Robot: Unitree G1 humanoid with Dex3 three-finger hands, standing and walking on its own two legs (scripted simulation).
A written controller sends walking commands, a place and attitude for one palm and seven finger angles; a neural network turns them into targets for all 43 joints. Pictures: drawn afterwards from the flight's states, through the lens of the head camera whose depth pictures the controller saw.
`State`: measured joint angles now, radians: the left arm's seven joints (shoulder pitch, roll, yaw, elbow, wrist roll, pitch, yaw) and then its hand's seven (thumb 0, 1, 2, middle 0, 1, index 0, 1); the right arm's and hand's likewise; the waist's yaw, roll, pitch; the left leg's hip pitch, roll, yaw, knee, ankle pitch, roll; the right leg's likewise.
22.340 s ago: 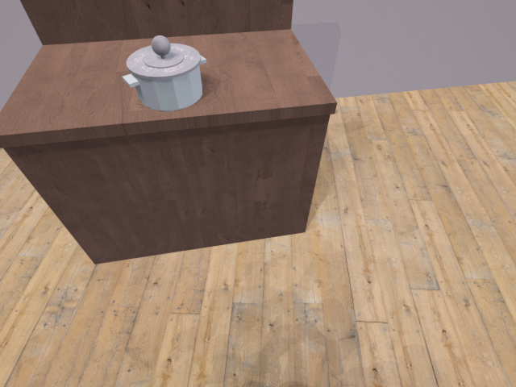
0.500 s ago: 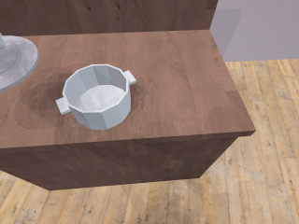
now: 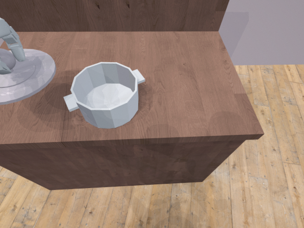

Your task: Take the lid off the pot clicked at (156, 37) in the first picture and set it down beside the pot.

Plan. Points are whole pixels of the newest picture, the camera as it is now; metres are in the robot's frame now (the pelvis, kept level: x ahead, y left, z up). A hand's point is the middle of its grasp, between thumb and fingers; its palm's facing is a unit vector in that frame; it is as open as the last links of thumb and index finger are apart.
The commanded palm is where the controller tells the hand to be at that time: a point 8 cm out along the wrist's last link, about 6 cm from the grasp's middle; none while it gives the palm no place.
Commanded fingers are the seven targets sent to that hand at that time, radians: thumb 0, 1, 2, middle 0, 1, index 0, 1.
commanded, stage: lower the lid onto the table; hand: left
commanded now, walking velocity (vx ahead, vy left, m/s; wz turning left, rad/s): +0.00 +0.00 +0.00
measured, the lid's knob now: (2, 59) +0.47 +0.35 +0.17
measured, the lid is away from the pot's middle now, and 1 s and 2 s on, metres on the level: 0.22 0.21 0.21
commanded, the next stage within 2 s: none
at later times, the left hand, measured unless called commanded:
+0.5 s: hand (6, 67) +0.46 +0.34 +0.16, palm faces -0.40 -0.15 -0.91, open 7.4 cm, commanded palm +0.48 +0.34 +0.24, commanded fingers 0.00 0.53 1.08 -0.84 -1.01 -0.92 -1.08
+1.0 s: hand (18, 76) +0.46 +0.33 +0.13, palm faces -0.45 -0.12 -0.89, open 7.4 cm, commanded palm +0.50 +0.34 +0.20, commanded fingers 0.00 0.53 1.08 -0.84 -1.01 -0.92 -1.08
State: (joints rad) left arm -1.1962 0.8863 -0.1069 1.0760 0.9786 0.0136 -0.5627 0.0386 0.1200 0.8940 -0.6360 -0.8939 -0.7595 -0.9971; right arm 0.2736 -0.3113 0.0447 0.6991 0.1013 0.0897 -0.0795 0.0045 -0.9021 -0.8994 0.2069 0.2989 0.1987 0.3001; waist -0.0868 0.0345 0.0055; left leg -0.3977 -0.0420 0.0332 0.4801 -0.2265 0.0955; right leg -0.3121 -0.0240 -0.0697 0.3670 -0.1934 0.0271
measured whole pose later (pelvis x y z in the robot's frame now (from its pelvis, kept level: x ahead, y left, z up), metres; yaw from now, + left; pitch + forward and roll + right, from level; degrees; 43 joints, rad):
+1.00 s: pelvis +0.00 +0.01 -0.01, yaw -1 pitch +11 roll -3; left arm -1.10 0.86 -0.06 1.13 0.98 -0.11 -0.49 0.04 0.13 0.89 -0.63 -0.89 -0.76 -1.00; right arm 0.30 -0.30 0.04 0.70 0.09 0.11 -0.08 0.00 -0.90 -0.90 0.21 0.30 0.20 0.30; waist -0.11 0.03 -0.03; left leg -0.48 -0.03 0.04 0.55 -0.26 0.10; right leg -0.40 -0.02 -0.06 0.43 -0.22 0.03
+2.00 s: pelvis +0.00 +0.02 -0.02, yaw -3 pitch +16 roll -5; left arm -1.06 0.92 0.01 1.20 1.01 -0.18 -0.43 0.05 0.15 0.93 -0.60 -0.85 -0.80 -1.05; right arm 0.36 -0.30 0.04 0.71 0.09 0.13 -0.10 0.00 -0.90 -0.90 0.21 0.30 0.20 0.30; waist -0.13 0.03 -0.06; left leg -0.65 -0.01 0.05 0.70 -0.33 0.11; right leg -0.55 0.00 -0.04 0.55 -0.26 0.03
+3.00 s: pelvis -0.01 +0.02 -0.02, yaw -2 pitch +15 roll -5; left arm -0.93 0.85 0.01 1.11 1.00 -0.20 -0.34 -0.01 0.26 0.76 -0.51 -0.95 -0.65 -1.02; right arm 0.33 -0.30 0.03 0.69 0.08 0.15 -0.10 0.00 -0.90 -0.90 0.21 0.30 0.20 0.30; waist -0.11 0.03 -0.07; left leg -0.67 -0.02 0.05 0.72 -0.32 0.12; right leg -0.58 0.00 -0.04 0.58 -0.27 0.00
